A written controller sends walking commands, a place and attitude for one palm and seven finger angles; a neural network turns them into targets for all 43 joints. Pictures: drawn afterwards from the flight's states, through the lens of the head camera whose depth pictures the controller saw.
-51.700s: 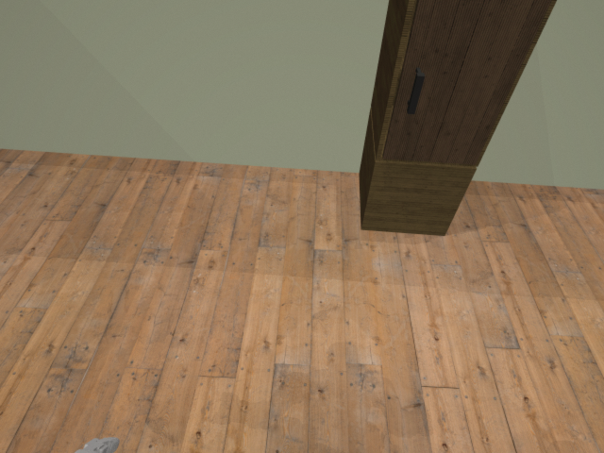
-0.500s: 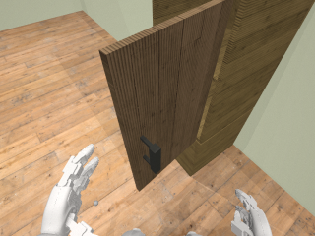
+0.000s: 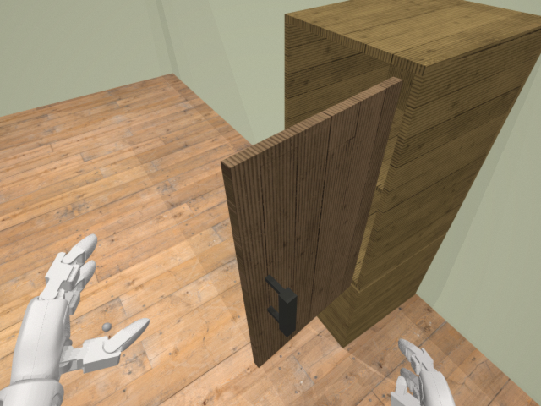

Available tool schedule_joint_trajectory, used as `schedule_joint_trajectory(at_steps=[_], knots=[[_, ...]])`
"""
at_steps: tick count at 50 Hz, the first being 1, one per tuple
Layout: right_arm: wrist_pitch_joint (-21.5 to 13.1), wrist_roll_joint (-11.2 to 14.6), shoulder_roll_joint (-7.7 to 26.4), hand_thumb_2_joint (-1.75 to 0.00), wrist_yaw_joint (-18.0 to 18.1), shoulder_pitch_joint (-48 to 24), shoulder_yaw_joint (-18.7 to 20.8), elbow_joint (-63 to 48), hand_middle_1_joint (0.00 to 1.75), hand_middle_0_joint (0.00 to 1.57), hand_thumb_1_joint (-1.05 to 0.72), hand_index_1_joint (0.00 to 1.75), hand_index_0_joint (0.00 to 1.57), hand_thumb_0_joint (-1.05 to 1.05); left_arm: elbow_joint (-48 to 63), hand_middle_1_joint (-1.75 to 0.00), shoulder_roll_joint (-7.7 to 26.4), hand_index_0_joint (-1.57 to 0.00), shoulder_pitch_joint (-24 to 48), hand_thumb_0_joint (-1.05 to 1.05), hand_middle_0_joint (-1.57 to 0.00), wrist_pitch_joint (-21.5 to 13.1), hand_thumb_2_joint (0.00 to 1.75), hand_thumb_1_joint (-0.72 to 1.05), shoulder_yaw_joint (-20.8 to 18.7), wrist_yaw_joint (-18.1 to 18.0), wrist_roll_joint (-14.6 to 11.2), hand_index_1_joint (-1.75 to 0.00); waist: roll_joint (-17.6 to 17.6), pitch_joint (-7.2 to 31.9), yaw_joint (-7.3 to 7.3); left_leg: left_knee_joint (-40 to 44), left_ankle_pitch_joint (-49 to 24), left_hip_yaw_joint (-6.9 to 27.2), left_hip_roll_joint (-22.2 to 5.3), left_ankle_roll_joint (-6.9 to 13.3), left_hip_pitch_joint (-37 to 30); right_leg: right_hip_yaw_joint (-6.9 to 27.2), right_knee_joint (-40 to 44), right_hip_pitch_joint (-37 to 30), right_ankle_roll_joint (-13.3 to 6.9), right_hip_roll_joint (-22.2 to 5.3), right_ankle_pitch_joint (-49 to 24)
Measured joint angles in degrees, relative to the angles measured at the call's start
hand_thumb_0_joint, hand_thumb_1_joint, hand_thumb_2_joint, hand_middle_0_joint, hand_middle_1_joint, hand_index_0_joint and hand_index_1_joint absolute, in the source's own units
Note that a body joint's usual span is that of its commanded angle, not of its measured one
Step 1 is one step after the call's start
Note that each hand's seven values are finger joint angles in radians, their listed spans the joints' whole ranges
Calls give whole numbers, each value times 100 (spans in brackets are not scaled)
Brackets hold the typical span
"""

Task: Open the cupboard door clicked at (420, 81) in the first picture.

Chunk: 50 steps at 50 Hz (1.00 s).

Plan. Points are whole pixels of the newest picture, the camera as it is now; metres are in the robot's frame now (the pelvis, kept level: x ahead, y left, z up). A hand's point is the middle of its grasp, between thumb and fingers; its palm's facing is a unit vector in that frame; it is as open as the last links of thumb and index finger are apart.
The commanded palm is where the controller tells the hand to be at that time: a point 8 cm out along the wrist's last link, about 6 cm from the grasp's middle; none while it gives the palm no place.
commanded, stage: draw the hand back to the body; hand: left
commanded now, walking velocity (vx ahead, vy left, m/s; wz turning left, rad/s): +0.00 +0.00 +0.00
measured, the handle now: (279, 305) +0.31 +0.03 -0.05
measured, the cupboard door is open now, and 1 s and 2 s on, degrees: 98 98 98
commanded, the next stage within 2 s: step back with the hand held close in 0.62 s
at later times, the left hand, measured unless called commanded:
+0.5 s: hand (58, 292) +0.18 +0.25 +0.17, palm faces +0.43 -0.82 -0.39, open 7.6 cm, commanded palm +0.13 +0.30 +0.19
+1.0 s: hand (73, 290) +0.19 +0.24 +0.17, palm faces +0.35 -0.80 -0.48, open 7.4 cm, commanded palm +0.13 +0.29 +0.19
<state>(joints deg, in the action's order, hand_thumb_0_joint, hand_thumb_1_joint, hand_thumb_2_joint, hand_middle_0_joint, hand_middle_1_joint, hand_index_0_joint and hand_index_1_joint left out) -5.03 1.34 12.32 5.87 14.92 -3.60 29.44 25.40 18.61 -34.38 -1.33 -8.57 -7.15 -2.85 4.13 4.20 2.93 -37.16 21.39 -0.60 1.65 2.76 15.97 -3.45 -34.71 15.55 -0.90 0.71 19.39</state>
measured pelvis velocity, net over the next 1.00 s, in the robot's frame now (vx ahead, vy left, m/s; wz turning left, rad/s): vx -0.02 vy -0.01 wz -0.03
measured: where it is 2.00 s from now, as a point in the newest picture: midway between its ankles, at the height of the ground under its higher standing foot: outside the picture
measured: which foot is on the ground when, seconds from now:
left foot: down 0.00-1.00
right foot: down 0.00-1.00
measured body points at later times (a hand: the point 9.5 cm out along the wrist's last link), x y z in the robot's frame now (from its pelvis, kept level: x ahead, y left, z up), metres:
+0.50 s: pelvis -0.01 +0.00 +0.02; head -0.03 -0.02 +0.47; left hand +0.16 +0.29 +0.20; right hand +0.18 -0.23 -0.06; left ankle -0.02 +0.08 -0.73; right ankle -0.01 -0.11 -0.73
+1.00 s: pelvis -0.02 -0.01 +0.02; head -0.01 -0.02 +0.47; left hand +0.17 +0.28 +0.20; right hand +0.16 -0.26 -0.06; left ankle -0.02 +0.08 -0.73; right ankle -0.01 -0.11 -0.73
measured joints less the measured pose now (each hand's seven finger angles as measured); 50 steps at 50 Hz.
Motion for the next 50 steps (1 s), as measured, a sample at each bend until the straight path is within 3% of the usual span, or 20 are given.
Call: schedule_joint_trajectory(at_steps=[16,26,39,44,50], knots=[[-151,-60,87,-90,-168,-286,142,532,30,21,-90,30,21,1,-148,-30,247,-20,812,1,-20,-321,82,73,-1200,-12,-135,-30,-37,-392,109,1040,-514,-71,18,1,-919,95,996,-875,11,7,-520],[-135,-83,102,-90,-205,-280,229,629,30,21,-90,30,21,1,-153,-30,93,-21,674,1,-20,-288,88,87,-977,92,-99,-30,-66,-485,91,1256,-637,-97,-5,-26,-1061,123,1178,-990,-19,36,-634],[-173,-83,62,-90,-189,-332,221,701,30,21,-90,30,21,1,-283,-30,107,-21,798,2,-21,-367,89,89,-1067,71,-92,-30,-14,-532,99,1306,-682,-58,-83,-94,-1093,86,1295,-1058,-90,114,-702],[35,-117,96,-89,-203,-464,237,567,30,21,-90,30,21,1,-341,-30,198,-21,729,2,-21,-667,90,89,-1325,51,-16,-30,-22,-455,-83,1177,-683,-48,-154,-108,-711,73,1379,-767,-108,184,-826],[273,-91,204,-89,-162,-522,399,392,30,21,-90,30,21,1,-96,-30,326,-21,387,2,-21,-697,90,89,-1242,49,15,-30,-109,-499,-241,1193,-783,-153,-100,-74,-450,167,1218,-399,-63,123,-863]])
